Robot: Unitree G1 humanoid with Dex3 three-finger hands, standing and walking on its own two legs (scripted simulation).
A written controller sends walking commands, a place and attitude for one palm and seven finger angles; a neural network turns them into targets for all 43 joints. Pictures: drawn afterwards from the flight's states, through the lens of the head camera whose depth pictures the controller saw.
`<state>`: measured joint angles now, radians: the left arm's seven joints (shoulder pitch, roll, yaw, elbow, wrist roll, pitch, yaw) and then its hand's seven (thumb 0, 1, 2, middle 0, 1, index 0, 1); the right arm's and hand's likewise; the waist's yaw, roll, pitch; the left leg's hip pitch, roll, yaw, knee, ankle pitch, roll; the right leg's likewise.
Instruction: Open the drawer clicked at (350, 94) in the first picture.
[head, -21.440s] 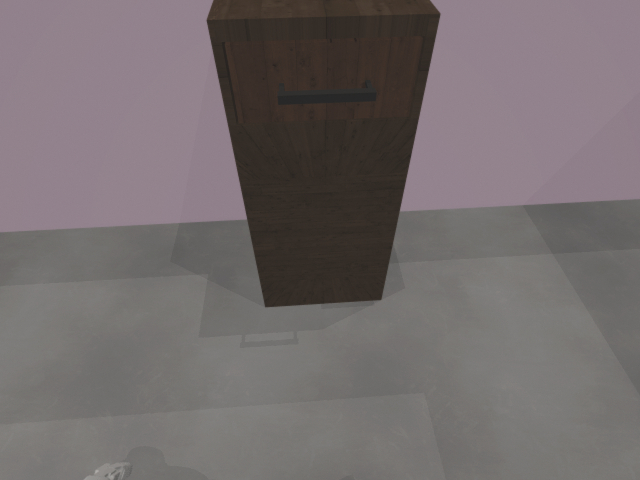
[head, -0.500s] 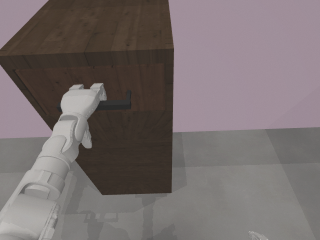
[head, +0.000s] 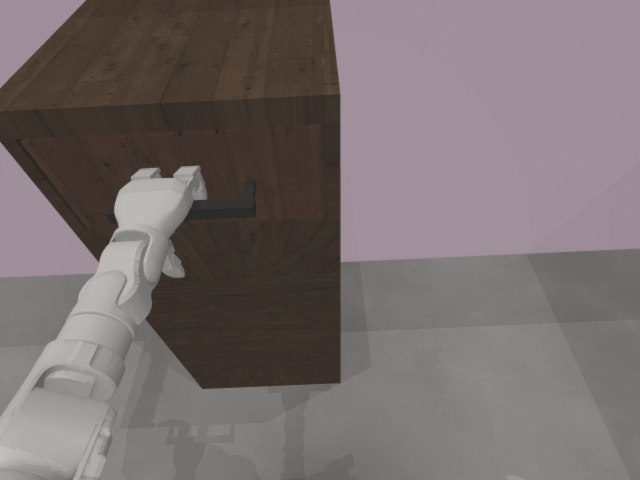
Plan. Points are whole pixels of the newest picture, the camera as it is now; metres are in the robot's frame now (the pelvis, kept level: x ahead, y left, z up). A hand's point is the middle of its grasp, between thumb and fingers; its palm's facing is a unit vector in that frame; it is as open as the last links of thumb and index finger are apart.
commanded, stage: close the thumb around the handle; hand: left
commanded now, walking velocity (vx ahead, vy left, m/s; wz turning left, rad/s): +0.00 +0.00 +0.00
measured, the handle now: (185, 199) +0.46 +0.22 +0.10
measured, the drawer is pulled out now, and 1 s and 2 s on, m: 0.00 0.02 0.14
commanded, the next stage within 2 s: pull the drawer open in 0.44 s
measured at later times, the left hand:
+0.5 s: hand (174, 235) +0.41 +0.23 +0.07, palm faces -0.02 -0.03 -1.00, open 5.1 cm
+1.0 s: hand (170, 249) +0.39 +0.23 +0.07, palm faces +0.02 -0.05 -1.00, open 5.1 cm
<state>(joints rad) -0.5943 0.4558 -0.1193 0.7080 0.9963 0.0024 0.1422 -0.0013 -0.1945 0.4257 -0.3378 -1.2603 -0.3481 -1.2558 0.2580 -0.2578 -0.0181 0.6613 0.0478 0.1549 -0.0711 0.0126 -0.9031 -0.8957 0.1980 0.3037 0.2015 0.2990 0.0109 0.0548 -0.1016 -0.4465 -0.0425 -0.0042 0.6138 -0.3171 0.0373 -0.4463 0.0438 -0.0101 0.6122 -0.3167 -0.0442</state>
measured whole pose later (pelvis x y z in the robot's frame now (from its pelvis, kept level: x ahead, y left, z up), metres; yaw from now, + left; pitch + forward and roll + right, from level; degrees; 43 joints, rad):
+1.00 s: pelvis +0.03 +0.01 +0.00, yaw -1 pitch +8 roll +0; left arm -0.30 0.43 -0.12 0.33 0.98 0.08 0.13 0.01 0.80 0.83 -0.37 -1.35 -0.42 -1.35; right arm 0.18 -0.27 -0.03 0.65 0.04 0.15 -0.06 0.01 -0.90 -0.90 0.20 0.30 0.20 0.30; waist 0.04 0.07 -0.10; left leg -0.37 -0.04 0.01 0.58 -0.35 0.04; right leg -0.38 0.04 0.01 0.58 -0.34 -0.04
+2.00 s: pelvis +0.03 +0.00 +0.01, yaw -1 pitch +4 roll +0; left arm 0.25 0.40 -0.13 -0.21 0.96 0.14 0.14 0.05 0.75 0.81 -0.33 -1.35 -0.42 -1.35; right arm 0.05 -0.24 0.02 0.60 0.01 0.12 0.00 0.02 -0.90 -0.90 0.20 0.30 0.20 0.30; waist 0.10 0.09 -0.09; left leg -0.27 -0.04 0.01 0.55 -0.35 0.03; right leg -0.28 0.05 0.01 0.57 -0.35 -0.05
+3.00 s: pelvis -0.01 -0.01 +0.00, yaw -1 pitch +0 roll +0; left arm 0.58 0.41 -0.07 -0.39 0.96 0.05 0.23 0.00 0.41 0.69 -0.37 -1.31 -0.43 -1.31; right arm 0.10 -0.24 0.02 0.61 -0.02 0.07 -0.02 0.02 -0.90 -0.90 0.20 0.30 0.20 0.30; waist 0.14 0.10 -0.05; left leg -0.27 -0.02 0.00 0.60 -0.32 0.02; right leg -0.27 0.06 -0.01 0.58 -0.31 -0.05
